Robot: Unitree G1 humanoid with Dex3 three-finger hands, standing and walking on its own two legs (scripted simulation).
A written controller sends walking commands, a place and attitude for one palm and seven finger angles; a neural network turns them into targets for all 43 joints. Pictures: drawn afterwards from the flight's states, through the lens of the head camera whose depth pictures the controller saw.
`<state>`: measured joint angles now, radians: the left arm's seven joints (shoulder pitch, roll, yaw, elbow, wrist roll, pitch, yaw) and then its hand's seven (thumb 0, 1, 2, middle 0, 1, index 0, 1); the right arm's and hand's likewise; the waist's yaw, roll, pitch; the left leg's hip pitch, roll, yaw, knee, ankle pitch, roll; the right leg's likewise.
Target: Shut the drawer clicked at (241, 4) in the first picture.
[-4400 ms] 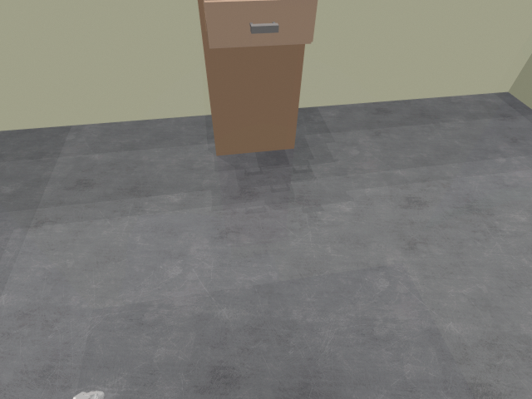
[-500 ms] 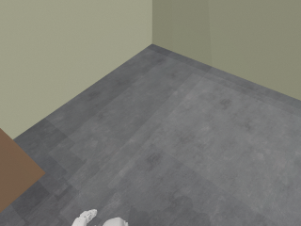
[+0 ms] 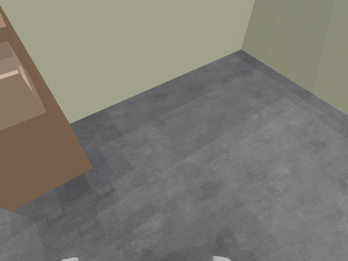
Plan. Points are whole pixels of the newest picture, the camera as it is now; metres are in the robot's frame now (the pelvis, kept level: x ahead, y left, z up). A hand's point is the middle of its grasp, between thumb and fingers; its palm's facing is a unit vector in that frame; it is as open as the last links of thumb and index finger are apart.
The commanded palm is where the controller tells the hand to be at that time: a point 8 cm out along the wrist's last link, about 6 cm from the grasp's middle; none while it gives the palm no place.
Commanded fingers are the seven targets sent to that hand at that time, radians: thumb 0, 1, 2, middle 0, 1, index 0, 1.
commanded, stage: turn to face it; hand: left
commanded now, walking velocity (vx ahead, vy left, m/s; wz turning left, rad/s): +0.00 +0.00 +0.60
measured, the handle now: out of the picture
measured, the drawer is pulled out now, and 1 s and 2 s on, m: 0.19 0.19 0.19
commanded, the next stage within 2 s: take the last steps up to it in 0.96 s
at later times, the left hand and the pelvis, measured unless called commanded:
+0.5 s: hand out of the picture -0.05 +0.15 -0.16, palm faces +0.38 -0.89 -0.25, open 7.4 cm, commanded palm none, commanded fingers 0.00 0.90 0.90 -0.20 -0.30 -0.20 -0.30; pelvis -0.03 -0.05 +0.00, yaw +21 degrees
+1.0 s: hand out of the picture -0.07 +0.17 -0.16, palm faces +0.53 -0.80 -0.28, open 7.4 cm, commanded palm none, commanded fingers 0.00 0.90 0.90 -0.20 -0.30 -0.20 -0.30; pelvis -0.04 -0.05 -0.01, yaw +31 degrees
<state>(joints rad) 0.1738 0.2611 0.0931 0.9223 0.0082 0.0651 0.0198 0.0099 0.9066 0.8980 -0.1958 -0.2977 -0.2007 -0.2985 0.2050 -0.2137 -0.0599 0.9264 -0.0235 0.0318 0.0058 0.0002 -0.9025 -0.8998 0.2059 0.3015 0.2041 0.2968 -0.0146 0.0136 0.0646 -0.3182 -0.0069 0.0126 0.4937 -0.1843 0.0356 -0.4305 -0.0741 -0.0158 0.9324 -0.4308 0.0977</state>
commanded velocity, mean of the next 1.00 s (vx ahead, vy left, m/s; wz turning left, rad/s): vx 0.00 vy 0.00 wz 0.43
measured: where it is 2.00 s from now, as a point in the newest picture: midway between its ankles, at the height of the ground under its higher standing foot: outside the picture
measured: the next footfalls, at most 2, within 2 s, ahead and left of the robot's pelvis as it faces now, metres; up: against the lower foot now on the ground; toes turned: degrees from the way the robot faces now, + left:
right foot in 0.12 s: +0.05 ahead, -0.15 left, +0.00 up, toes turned +3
left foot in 0.58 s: -0.05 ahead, +0.08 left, +0.00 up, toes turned +29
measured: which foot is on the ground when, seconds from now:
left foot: down 0.00-0.12, up 0.14-0.56, down 0.58-1.00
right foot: up 0.00-0.10, down 0.12-0.58, up 0.60-0.98, down 1.00-1.00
